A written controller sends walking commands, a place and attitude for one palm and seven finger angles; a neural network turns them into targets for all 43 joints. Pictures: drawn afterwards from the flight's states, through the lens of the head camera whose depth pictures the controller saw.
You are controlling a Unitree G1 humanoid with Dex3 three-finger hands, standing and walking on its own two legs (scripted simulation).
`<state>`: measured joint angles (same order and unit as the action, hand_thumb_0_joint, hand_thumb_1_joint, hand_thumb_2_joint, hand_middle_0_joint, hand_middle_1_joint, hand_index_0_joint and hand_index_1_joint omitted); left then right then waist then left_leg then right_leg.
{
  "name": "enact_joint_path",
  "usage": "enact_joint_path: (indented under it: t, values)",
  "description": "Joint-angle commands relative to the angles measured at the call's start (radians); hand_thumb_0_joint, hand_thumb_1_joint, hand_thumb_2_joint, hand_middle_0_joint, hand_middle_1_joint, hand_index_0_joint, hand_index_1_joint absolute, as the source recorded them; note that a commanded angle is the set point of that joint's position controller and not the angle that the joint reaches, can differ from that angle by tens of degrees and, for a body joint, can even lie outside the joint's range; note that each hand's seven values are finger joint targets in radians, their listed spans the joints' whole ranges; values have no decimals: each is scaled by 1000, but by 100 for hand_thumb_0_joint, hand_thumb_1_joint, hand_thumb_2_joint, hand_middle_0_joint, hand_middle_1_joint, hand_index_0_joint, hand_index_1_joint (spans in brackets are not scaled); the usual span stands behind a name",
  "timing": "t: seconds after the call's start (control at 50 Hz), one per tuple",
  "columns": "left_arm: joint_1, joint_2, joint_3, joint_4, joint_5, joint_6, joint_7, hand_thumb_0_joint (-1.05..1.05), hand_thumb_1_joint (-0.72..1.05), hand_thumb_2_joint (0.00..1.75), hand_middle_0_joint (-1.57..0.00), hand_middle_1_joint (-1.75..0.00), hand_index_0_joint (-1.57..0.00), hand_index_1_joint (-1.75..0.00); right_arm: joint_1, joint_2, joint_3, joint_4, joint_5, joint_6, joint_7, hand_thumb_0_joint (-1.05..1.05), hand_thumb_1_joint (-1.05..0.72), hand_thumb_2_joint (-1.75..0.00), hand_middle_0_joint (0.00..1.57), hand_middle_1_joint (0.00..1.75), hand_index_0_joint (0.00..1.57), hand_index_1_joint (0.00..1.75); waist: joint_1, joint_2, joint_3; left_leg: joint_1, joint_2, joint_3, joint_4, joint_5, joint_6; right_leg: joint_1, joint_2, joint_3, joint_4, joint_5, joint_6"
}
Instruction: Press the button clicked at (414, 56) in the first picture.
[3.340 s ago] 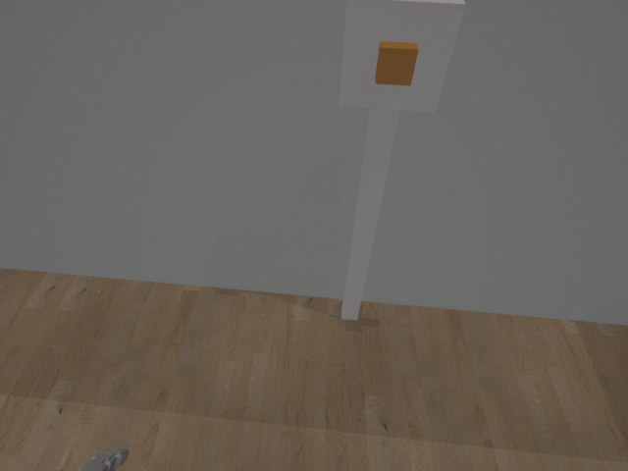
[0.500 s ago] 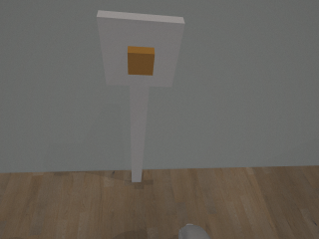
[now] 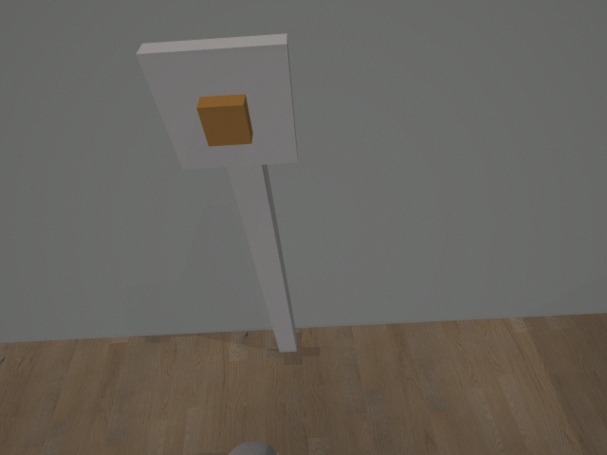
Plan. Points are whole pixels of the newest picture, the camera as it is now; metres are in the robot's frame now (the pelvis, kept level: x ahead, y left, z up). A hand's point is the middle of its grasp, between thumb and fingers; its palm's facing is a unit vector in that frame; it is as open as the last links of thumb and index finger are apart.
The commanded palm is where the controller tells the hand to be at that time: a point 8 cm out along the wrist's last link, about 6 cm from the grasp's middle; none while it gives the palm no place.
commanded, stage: come to a stop and stand still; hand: left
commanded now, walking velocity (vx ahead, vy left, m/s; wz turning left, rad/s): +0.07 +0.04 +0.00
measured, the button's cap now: (226, 119) +0.50 +0.14 +0.18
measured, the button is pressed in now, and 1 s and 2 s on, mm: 0 0 0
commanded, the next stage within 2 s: look again from close up in 0.94 s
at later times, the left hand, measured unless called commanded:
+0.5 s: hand out of the picture -0.05 +0.27 -0.18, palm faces +0.03 -0.98 -0.20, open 7.4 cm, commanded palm none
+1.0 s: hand out of the picture -0.06 +0.23 -0.18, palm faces +0.01 -0.99 -0.14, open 7.3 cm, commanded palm none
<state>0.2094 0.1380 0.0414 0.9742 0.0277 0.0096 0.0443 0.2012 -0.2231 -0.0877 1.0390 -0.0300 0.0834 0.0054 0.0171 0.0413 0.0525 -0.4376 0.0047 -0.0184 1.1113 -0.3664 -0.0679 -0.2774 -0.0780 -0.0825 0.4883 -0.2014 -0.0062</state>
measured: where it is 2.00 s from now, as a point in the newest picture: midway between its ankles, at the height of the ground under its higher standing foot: outside the picture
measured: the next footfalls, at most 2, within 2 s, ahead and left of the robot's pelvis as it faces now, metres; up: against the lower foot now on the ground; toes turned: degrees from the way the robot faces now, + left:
left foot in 0.18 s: +0.00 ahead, +0.16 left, +0.00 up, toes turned +3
right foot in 0.54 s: -0.03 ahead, -0.03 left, +0.00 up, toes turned -4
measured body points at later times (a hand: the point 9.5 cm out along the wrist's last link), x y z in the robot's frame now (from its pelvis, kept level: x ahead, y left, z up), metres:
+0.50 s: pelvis -0.03 +0.09 +0.00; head -0.02 +0.10 +0.45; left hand -0.05 +0.32 -0.16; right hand -0.02 -0.14 -0.15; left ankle -0.04 +0.16 -0.74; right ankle -0.07 -0.04 -0.73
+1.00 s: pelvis -0.05 +0.08 +0.00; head -0.04 +0.09 +0.45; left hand -0.06 +0.28 -0.16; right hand -0.09 -0.12 -0.16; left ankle -0.04 +0.16 -0.74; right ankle -0.07 -0.03 -0.74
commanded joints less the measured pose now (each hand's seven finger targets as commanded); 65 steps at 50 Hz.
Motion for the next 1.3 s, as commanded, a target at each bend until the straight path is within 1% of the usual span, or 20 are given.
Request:
enact_joint_path:
  t: [0.0,0.06,0.12,0.14,0.16,0.18,0.2,0.22,0.28,0.36,0.44,0.52,0.6,0.76,0.98,1.02,1.04,1.08,1.12,1.28]
  values:
    - [87,229,53,-29,9,-7,4,0,90,90,-20,-30,-20,-30,1,-35,8,-75,7,-29,-1,0,-90,-90,20,30,20,30,32,-232,-61,-16,32,21,-192,-47,9,120,-248,259,-215,36,-140]
    - [80,247,57,-27,17,1,-5,0,90,90,-20,-30,-20,-30,10,-21,13,-79,16,-43,1,0,-90,-90,20,30,20,30,34,-272,-40,96,19,62,-365,-78,33,34,-232,264,-249,-110,-140]
    - [36,241,56,-19,4,13,-10,0,90,90,-20,-30,-20,-30,144,-16,24,-35,20,-63,-10,0,-90,-90,20,30,20,30,-32,-225,-60,324,1,98,-657,89,50,-91,-166,203,-176,-174,-76]
    - [34,207,46,-24,-3,19,-13,0,90,90,-20,-30,-20,-30,183,-40,23,-26,22,-72,-13,0,-90,-90,20,30,20,30,-49,-111,-68,393,38,53,-733,97,51,-154,-110,149,-76,-219,-40]
    - [60,140,35,-30,-13,26,-16,0,90,90,-20,-30,-20,-30,180,-114,10,-36,11,-79,-18,0,-90,-90,20,30,20,30,-45,163,-49,344,210,-186,-865,-43,100,-236,-10,66,106,-261,5]
    - [39,111,27,-36,-10,32,-14,0,90,90,-20,-30,-20,-30,120,-172,3,-70,9,-72,-23,0,-90,-90,20,30,20,30,-43,292,35,136,328,-315,-985,-146,157,-221,43,30,240,-316,28]
    - [47,120,29,-27,-7,31,-17,0,90,90,-20,-30,-20,-30,42,-158,15,-94,3,-69,-27,0,-90,-90,20,30,20,30,-15,214,71,6,330,-293,-1014,-218,201,-151,19,86,326,-264,17]
    - [45,121,29,5,4,38,-18,0,90,90,-20,-30,-20,-30,3,-118,27,-86,4,-77,-34,0,-90,-90,20,30,20,30,-5,224,87,-23,261,-230,-1031,-199,172,-124,23,113,376,-218,18]
    - [135,113,22,63,2,28,-27,0,90,90,-20,-30,-20,-30,-11,-73,49,-69,12,-87,-45,0,-90,-90,20,30,20,30,27,130,64,107,186,-103,-949,36,171,-155,30,101,459,-144,25]
    - [118,90,1,81,-4,13,-22,0,90,90,-20,-30,-20,-30,96,-54,51,-12,19,-101,-58,0,-90,-90,20,30,20,30,-12,64,-22,350,207,-95,-871,429,209,-158,16,76,313,-177,44]
    - [95,78,-11,89,-13,7,-11,0,90,90,-20,-30,-20,-30,150,-58,49,34,15,-103,-59,0,-90,-90,20,30,20,30,-27,45,-43,402,229,-129,-814,632,233,-48,19,64,77,-198,36]
    - [170,89,-19,149,-14,-12,-1,0,90,90,-20,-30,-20,-30,136,-9,62,53,32,-110,-54,0,-90,-90,20,30,20,30,-6,-56,-46,239,133,-57,-760,398,130,181,-49,147,-156,131,0]
    - [145,74,-29,156,-20,-25,2,0,90,90,-20,-30,-20,-30,157,3,70,89,23,-103,-47,0,-90,-90,20,30,20,30,-23,-177,-1,276,98,-22,-787,300,102,114,-62,157,-144,159,-33]
    - [154,61,-31,152,-20,-15,3,0,90,90,-20,-30,-20,-30,177,27,78,126,22,-101,-45,0,-90,-90,20,30,20,30,-15,-53,55,237,103,-33,-840,185,108,85,-34,138,-163,21,-21]
    - [187,43,-37,167,-20,-21,2,0,90,90,-20,-30,-20,-30,188,35,79,133,23,-103,-50,0,-90,-90,20,30,20,30,-19,-46,44,266,106,-27,-831,202,108,70,-32,139,-174,31,-19]
    - [210,81,-51,173,3,-53,35,0,90,90,-20,-30,-20,-30,100,-18,91,43,29,-123,-31,0,-90,-90,20,30,20,30,3,-9,84,177,114,-10,-642,375,83,38,-56,139,-138,201,-24]
    - [222,112,-44,156,-6,-67,28,0,90,90,-20,-30,-20,-30,85,1,94,11,26,-123,-25,0,-90,-90,20,30,20,30,-14,3,55,197,87,-8,-664,313,77,47,-78,160,-120,291,-40]
    - [209,88,-47,134,-15,-66,19,0,90,90,-20,-30,-20,-30,169,24,88,24,16,-127,-35,0,-90,-90,20,30,20,30,-30,-20,-98,230,81,-35,-671,277,101,130,-65,150,-64,206,-55]
    - [200,73,-46,123,-18,-59,14,0,90,90,-20,-30,-20,-30,168,4,83,16,19,-125,-38,0,-90,-90,20,30,20,30,-32,-27,-136,249,94,-40,-673,306,112,129,-46,141,-56,130,-54]
    - [199,65,-48,96,-9,-37,4,0,90,90,-20,-30,-20,-30,147,-21,79,-3,16,-115,-34,0,-90,-90,20,30,20,30,-23,-60,57,140,98,-74,-756,142,126,24,-16,119,-69,-19,-44]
